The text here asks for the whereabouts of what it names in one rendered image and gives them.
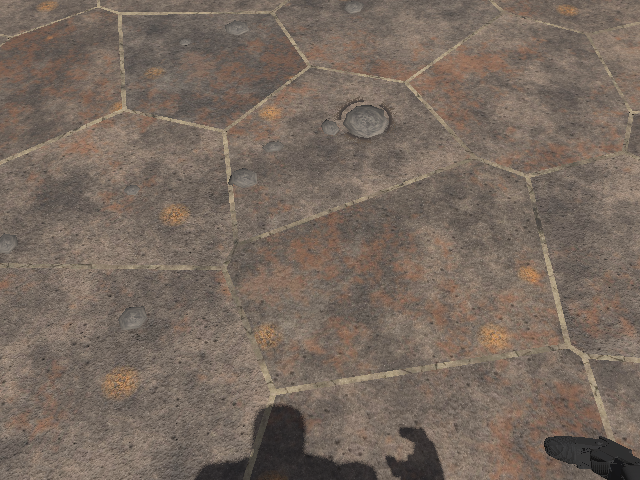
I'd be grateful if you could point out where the right robot hand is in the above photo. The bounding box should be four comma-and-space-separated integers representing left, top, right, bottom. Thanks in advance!
544, 436, 640, 480

